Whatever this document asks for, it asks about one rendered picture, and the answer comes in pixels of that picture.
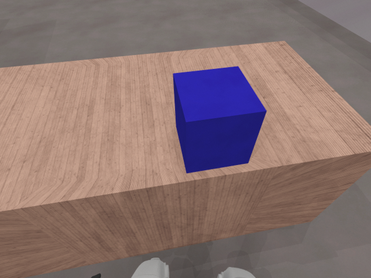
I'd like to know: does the carton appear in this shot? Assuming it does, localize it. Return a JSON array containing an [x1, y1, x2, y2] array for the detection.
[[173, 66, 267, 173]]

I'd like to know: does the robot left thigh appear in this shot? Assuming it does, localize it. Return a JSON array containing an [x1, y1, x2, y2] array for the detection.
[[131, 259, 169, 278]]

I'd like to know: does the pedestal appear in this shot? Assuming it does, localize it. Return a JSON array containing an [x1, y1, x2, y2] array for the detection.
[[0, 41, 371, 278]]

